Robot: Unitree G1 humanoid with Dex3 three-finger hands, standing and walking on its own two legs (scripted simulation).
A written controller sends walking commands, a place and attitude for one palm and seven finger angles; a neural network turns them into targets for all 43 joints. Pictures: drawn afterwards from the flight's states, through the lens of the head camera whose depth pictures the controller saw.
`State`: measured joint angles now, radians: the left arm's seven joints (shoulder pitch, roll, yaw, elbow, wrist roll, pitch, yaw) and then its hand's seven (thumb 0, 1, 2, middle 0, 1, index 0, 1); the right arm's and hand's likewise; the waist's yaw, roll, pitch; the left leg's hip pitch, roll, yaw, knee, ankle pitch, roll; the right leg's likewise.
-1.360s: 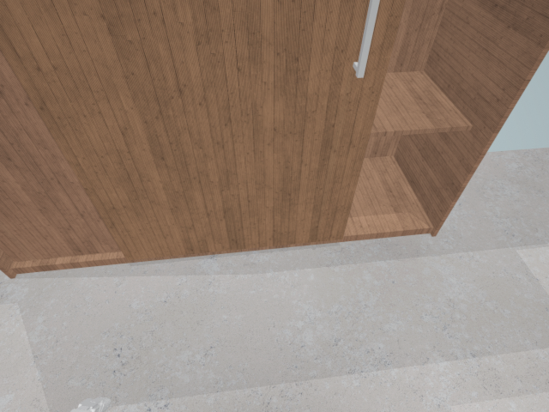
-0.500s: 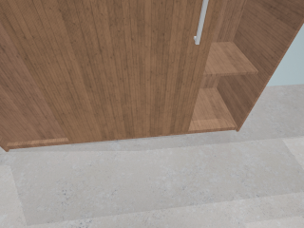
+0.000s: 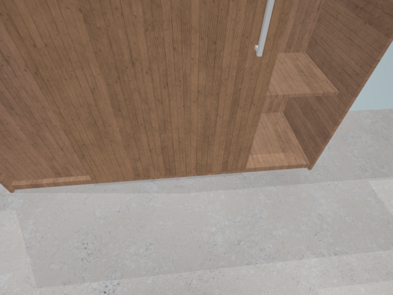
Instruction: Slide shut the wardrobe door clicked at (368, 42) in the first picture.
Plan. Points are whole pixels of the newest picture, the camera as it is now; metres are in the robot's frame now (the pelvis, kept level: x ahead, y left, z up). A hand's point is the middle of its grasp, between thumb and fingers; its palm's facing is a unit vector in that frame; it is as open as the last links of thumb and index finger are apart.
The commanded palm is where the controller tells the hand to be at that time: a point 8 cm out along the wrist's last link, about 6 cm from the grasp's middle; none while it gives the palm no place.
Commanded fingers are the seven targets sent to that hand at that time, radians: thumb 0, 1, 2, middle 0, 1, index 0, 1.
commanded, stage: look at it before walking up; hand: left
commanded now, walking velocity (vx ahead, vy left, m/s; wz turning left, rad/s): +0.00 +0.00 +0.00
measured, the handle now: (265, 16) +0.91 -0.17 +0.18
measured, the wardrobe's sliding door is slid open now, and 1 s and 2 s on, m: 0.44 0.44 0.44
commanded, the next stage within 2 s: walk to a spot facing it in 0.08 s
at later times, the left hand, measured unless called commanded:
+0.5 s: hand out of the picture +0.07 +0.21 -0.18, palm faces -0.12 -0.95 -0.28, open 7.4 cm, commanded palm none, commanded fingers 0.00 0.90 0.90 -0.20 -0.30 -0.20 -0.30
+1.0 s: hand out of the picture +0.09 +0.20 -0.18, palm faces -0.31 -0.92 -0.24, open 7.4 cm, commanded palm none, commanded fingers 0.00 0.90 0.90 -0.20 -0.30 -0.20 -0.30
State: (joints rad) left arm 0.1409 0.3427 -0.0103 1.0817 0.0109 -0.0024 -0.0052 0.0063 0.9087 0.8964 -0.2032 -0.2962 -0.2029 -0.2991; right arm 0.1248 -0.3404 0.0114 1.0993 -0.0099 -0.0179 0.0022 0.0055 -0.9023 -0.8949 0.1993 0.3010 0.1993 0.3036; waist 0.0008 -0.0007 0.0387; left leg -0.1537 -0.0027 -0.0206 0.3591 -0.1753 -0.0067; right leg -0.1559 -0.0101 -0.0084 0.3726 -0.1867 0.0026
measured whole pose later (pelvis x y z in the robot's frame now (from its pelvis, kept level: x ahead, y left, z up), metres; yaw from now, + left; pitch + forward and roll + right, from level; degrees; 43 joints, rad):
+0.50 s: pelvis -0.01 -0.01 -0.02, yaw -8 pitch -1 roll +2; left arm 0.21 0.27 0.02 0.97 0.02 0.06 -0.01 0.01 0.91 0.90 -0.20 -0.30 -0.20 -0.30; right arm 0.14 -0.24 -0.01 0.98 -0.02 0.01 -0.02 0.00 -0.90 -0.90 0.20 0.30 0.20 0.30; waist 0.02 -0.03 0.07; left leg -0.23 0.04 0.11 0.54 -0.28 -0.02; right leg -0.33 0.01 0.05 0.69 -0.34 0.01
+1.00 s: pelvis -0.03 +0.02 -0.01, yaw -23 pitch +2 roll +0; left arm 0.26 0.25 0.07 0.90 0.02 0.06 0.00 0.01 0.91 0.90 -0.20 -0.30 -0.20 -0.30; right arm 0.15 -0.23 -0.05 0.89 0.00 0.01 -0.03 0.01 -0.91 -0.90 0.20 0.30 0.20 0.30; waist 0.03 -0.03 0.02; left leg -0.25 0.00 -0.02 0.51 -0.32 -0.01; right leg -0.40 0.12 0.20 0.51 -0.14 -0.01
